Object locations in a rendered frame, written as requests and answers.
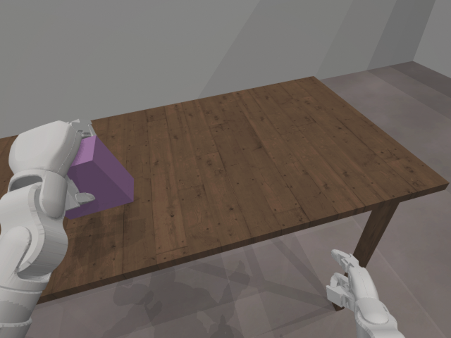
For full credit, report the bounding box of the left robot forearm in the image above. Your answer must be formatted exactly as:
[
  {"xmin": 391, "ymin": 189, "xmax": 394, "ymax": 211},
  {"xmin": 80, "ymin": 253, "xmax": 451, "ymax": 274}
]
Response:
[{"xmin": 0, "ymin": 169, "xmax": 68, "ymax": 338}]

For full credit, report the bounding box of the sponge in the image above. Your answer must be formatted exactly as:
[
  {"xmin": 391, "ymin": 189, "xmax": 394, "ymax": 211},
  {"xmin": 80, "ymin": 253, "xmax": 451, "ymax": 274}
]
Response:
[{"xmin": 65, "ymin": 135, "xmax": 134, "ymax": 220}]

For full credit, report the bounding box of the table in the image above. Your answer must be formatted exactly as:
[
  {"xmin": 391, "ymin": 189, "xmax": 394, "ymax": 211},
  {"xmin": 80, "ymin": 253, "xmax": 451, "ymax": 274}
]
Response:
[{"xmin": 0, "ymin": 76, "xmax": 449, "ymax": 311}]

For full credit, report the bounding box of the robot left hand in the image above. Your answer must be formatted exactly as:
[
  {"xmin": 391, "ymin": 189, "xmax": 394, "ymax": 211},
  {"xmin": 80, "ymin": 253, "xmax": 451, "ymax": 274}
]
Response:
[{"xmin": 8, "ymin": 119, "xmax": 96, "ymax": 211}]

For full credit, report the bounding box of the robot right hand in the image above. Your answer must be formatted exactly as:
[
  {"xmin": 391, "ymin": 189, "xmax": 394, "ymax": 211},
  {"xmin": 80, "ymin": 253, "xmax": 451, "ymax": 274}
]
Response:
[{"xmin": 326, "ymin": 249, "xmax": 379, "ymax": 312}]

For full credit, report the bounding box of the right robot forearm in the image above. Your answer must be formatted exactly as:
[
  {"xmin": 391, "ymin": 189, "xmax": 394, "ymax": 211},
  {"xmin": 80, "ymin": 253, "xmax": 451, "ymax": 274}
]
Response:
[{"xmin": 354, "ymin": 298, "xmax": 405, "ymax": 338}]

